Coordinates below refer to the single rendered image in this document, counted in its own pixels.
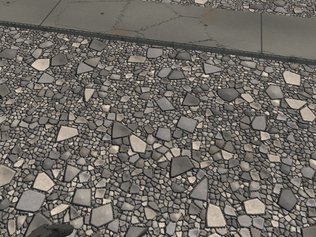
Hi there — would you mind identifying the left robot hand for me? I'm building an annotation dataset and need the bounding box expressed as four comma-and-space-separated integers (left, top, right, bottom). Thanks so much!
27, 223, 74, 237

